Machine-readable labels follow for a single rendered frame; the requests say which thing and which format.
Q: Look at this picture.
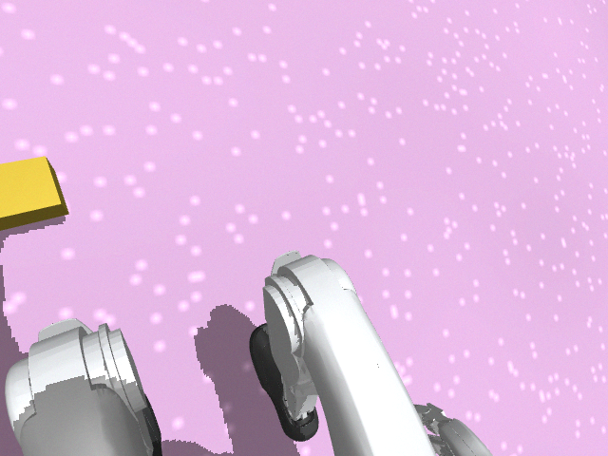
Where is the right robot hand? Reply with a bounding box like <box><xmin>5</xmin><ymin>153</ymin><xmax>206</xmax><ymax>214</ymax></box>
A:
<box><xmin>414</xmin><ymin>403</ymin><xmax>493</xmax><ymax>456</ymax></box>

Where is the left robot foot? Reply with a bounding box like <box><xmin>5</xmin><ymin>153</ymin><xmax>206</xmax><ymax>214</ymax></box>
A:
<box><xmin>142</xmin><ymin>394</ymin><xmax>162</xmax><ymax>456</ymax></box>

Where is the right robot foot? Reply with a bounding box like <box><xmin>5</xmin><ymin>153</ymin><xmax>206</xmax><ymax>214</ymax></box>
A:
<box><xmin>249</xmin><ymin>323</ymin><xmax>318</xmax><ymax>442</ymax></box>

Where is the carton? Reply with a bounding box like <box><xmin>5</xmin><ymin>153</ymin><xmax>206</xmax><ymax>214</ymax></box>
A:
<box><xmin>0</xmin><ymin>156</ymin><xmax>69</xmax><ymax>231</ymax></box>

